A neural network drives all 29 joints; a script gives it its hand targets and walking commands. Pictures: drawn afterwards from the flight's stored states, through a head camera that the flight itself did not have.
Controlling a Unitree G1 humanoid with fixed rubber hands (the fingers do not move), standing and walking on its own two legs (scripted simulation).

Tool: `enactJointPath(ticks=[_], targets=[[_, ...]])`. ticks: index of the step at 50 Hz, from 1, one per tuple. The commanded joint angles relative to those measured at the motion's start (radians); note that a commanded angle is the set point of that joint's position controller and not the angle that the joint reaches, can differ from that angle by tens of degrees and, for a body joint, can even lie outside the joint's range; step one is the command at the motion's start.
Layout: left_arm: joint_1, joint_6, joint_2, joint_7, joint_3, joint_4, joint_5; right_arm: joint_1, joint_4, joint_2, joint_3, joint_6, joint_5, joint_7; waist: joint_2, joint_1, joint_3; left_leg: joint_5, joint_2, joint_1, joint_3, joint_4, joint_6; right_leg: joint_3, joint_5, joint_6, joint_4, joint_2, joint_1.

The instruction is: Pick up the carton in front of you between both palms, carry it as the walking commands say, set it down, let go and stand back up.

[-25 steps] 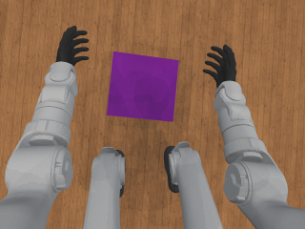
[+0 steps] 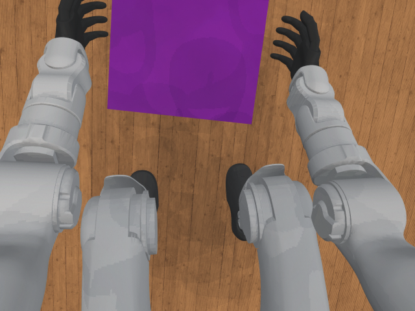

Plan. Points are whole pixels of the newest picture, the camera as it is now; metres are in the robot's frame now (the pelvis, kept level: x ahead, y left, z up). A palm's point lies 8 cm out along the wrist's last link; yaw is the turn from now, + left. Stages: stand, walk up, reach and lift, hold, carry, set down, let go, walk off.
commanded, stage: reach and lift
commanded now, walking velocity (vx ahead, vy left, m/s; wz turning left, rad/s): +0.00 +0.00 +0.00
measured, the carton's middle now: (184, 60) +0.50 +0.02 -0.26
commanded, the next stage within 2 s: none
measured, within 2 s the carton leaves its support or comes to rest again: leaves its support in 0.74 s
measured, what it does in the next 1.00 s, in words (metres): stands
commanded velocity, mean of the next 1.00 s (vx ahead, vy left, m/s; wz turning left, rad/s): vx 0.00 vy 0.00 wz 0.00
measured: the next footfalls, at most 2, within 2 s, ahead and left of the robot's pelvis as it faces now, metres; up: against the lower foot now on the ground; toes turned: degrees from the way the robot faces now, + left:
none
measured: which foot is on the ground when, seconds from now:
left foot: down 0.00-1.00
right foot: down 0.00-1.00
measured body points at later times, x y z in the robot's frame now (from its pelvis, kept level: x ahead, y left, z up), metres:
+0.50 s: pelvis +0.00 +0.01 -0.02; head +0.35 +0.05 +0.26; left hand +0.52 +0.18 -0.21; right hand +0.50 -0.16 -0.18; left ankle +0.11 +0.12 -0.35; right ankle +0.12 -0.13 -0.35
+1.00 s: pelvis +0.00 +0.00 -0.02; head +0.32 +0.04 +0.29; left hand +0.51 +0.16 -0.17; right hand +0.51 -0.14 -0.14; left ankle +0.11 +0.12 -0.35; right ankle +0.13 -0.14 -0.35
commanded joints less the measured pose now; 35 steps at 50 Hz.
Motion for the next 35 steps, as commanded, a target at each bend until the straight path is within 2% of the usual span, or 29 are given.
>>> enactJointPath(ticks=[1,2,3,4,5,6,7,9,10,11,12,13,14,15,17,18,19,20,21,24,25,27,28,29,30,31,32,34,35], targets=[[-0.321,-0.039,0.231,0.016,0.000,-0.103,-0.062,-0.299,-0.206,-0.136,0.055,-0.041,0.063,-0.038,0.030,0.023,-1.286,0.273,0.057,0.682,0.052,-0.054,0.017,-0.079,0.310,0.003,-0.056,-0.025,0.742],[-0.345,-0.046,0.236,0.009,-0.008,-0.173,-0.044,-0.270,-0.175,-0.087,0.101,-0.034,0.108,-0.029,0.090,0.088,-1.297,0.274,0.044,0.698,0.079,-0.055,0.020,-0.076,0.312,-0.008,-0.033,-0.015,0.693],[-0.251,-0.035,0.113,0.012,-0.039,-0.035,-0.054,-0.208,-0.059,-0.054,0.101,-0.029,0.128,-0.009,0.146,0.091,-1.185,0.236,0.049,0.664,0.081,-0.085,-0.003,-0.094,0.280,-0.010,-0.038,-0.015,0.626],[-0.283,-0.049,0.193,0.015,-0.033,-0.099,-0.047,-0.165,-0.040,-0.033,0.152,-0.015,0.138,-0.007,0.069,0.081,-1.151,0.266,0.047,0.695,0.062,-0.060,0.027,-0.074,0.261,-0.001,-0.052,-0.011,0.600],[-0.301,-0.048,0.155,0.015,-0.010,-0.143,-0.042,-0.147,0.004,0.009,0.166,-0.010,0.157,0.000,0.100,0.094,-1.072,0.247,0.049,0.633,0.076,-0.070,0.019,-0.069,0.251,-0.017,-0.052,-0.006,0.579],[-0.264,-0.042,0.168,0.017,-0.040,-0.102,-0.035,-0.188,-0.047,-0.058,0.144,-0.011,0.170,-0.002,0.129,0.096,-1.078,0.251,0.054,0.611,0.071,-0.068,0.021,-0.065,0.245,-0.023,-0.040,0.002,0.558],[-0.210,-0.049,0.149,0.011,-0.010,0.007,-0.034,-0.170,-0.012,-0.069,0.155,-0.015,0.118,-0.009,0.038,0.070,-0.989,0.177,0.054,0.576,0.078,-0.078,0.020,-0.089,0.190,-0.003,-0.061,0.021,0.525],[-0.212,-0.061,0.161,0.020,0.002,-0.089,-0.035,-0.161,-0.073,-0.074,0.134,-0.035,0.135,-0.015,0.102,0.102,-1.071,0.236,0.041,0.595,0.075,-0.065,0.017,-0.063,0.241,-0.009,-0.048,0.017,0.570],[-0.242,-0.057,0.151,0.024,-0.055,-0.020,-0.051,-0.158,-0.065,-0.079,0.079,-0.051,0.111,-0.019,0.108,0.016,-1.095,0.247,0.069,0.634,0.045,-0.063,0.013,-0.095,0.320,0.003,-0.012,0.004,0.615],[-0.251,-0.065,0.108,0.020,-0.078,-0.100,-0.089,-0.179,-0.097,-0.071,0.085,-0.058,0.125,-0.027,0.170,0.071,-1.164,0.330,0.043,0.761,0.049,-0.055,0.010,-0.074,0.344,-0.007,-0.018,0.013,0.610],[-0.197,-0.059,0.064,0.016,-0.034,-0.048,-0.088,-0.101,-0.081,-0.042,0.112,-0.061,0.105,-0.027,0.079,0.017,-1.118,0.278,0.029,0.652,0.066,-0.057,0.006,-0.094,0.288,-0.010,-0.033,0.027,0.577],[-0.214,-0.046,0.036,0.022,-0.051,-0.078,-0.089,-0.126,-0.077,-0.048,0.092,-0.055,0.128,-0.024,0.133,0.044,-1.112,0.312,0.046,0.687,0.034,-0.083,0.008,-0.084,0.318,-0.016,-0.019,0.005,0.577],[-0.159,-0.050,0.060,0.019,-0.069,-0.045,-0.081,-0.059,0.007,-0.103,0.069,-0.053,0.097,-0.022,0.160,0.012,-1.039,0.261,0.032,0.696,0.047,-0.074,0.000,-0.095,0.260,-0.016,-0.030,0.002,0.529],[-0.177,-0.056,0.044,0.014,-0.064,-0.073,-0.071,-0.104,-0.021,-0.025,0.115,-0.049,0.108,-0.013,0.117,0.054,-0.959,0.221,0.026,0.628,0.035,-0.126,0.016,-0.113,0.225,-0.010,-0.033,0.003,0.437],[-0.208,-0.060,0.035,0.021,-0.108,-0.034,-0.098,-0.086,-0.008,-0.031,0.122,-0.066,0.112,-0.008,0.099,-0.023,-0.958,0.212,0.043,0.635,0.018,-0.095,0.009,-0.125,0.181,-0.021,-0.043,-0.004,0.397],[-0.233,-0.061,0.014,0.018,-0.087,-0.076,-0.088,-0.210,-0.067,-0.034,0.115,-0.068,0.103,-0.012,0.108,0.038,-0.965,0.220,0.034,0.642,0.008,-0.113,0.012,-0.105,0.180,-0.023,-0.037,-0.016,0.436],[-0.227,-0.053,0.021,0.017,-0.108,0.049,-0.081,-0.184,-0.032,-0.088,0.089,-0.069,0.082,-0.022,0.096,-0.009,-0.897,0.161,0.038,0.611,0.014,-0.133,0.006,-0.117,0.129,-0.007,-0.074,-0.020,0.422],[-0.294,-0.066,-0.002,0.019,-0.096,-0.143,-0.072,-0.163,-0.033,0.014,0.069,-0.075,0.061,-0.011,0.091,-0.030,-0.947,0.176,0.005,0.612,0.011,-0.158,0.013,-0.129,0.159,-0.017,-0.079,-0.004,0.417],[-0.223,-0.054,0.020,0.024,-0.080,-0.009,-0.042,-0.169,-0.005,-0.031,0.046,-0.070,0.061,-0.018,0.118,-0.002,-0.953,0.133,0.032,0.644,0.013,-0.152,0.018,-0.122,0.114,-0.017,-0.088,0.000,0.385],[-0.290,-0.056,-0.059,0.025,-0.091,-0.067,-0.052,-0.252,-0.061,0.032,0.136,-0.064,0.128,-0.008,0.135,0.057,-0.997,0.144,0.022,0.632,0.048,-0.135,0.019,-0.082,0.128,-0.023,-0.083,-0.002,0.459],[-0.316,-0.055,-0.069,0.024,-0.115,-0.037,-0.068,-0.245,0.003,0.053,0.111,-0.063,0.076,-0.008,0.084,-0.023,-0.958,0.131,0.012,0.642,0.027,-0.151,0.025,-0.116,0.129,-0.013,-0.086,-0.003,0.444],[-0.364,-0.055,-0.168,0.030,-0.154,-0.055,-0.016,-0.308,0.014,0.148,0.121,-0.058,0.112,0.001,0.194,0.050,-0.986,0.146,0.012,0.691,0.035,-0.168,0.021,-0.075,0.126,-0.033,-0.070,0.008,0.424],[-0.435,-0.048,-0.317,0.008,-0.193,-0.035,-0.043,-0.352,0.002,0.271,0.146,-0.073,0.085,0.026,0.126,0.004,-1.008,0.169,-0.003,0.702,0.025,-0.168,0.028,-0.126,0.152,-0.016,-0.061,0.015,0.476],[-0.547,-0.045,-0.309,-0.007,-0.152,-0.129,-0.002,-0.414,-0.007,0.311,0.111,-0.063,0.056,0.044,0.166,0.009,-0.993,0.158,-0.004,0.643,0.015,-0.171,0.019,-0.084,0.147,-0.039,-0.069,0.019,0.428],[-0.539,-0.027,-0.399,-0.017,-0.170,-0.030,-0.008,-0.428,0.019,0.300,0.072,-0.054,-0.007,0.036,0.177,-0.053,-0.971,0.101,-0.010,0.628,0.019,-0.154,0.009,-0.113,0.118,-0.041,-0.075,0.042,0.428],[-0.532,-0.026,-0.578,-0.050,-0.213,-0.043,-0.015,-0.454,0.009,0.504,0.154,-0.057,0.007,0.059,0.137,0.009,-0.960,0.099,-0.032,0.648,0.024,-0.157,0.027,-0.126,0.127,-0.028,-0.056,0.040,0.454],[-0.586,-0.021,-0.674,-0.093,-0.202,-0.013,0.010,-0.524,-0.015,0.599,0.180,-0.054,-0.024,0.082,0.114,-0.038,-0.938,0.113,-0.032,0.606,0.032,-0.143,0.019,-0.107,0.140,-0.045,-0.065,0.083,0.474],[-0.563,-0.008,-0.818,-0.124,-0.223,-0.045,0.017,-0.595,-0.062,0.686,0.190,-0.042,-0.034,0.131,0.157,0.036,-1.015,0.202,-0.050,0.627,0.060,-0.136,0.018,-0.118,0.215,-0.033,-0.052,0.077,0.485],[-0.542,-0.011,-0.818,-0.135,-0.185,-0.033,0.034,-0.616,-0.083,0.750,0.219,-0.024,-0.033,0.143,0.084,0.067,-0.973,0.231,-0.059,0.598,0.071,-0.120,0.032,-0.111,0.220,-0.023,-0.054,0.073,0.467]])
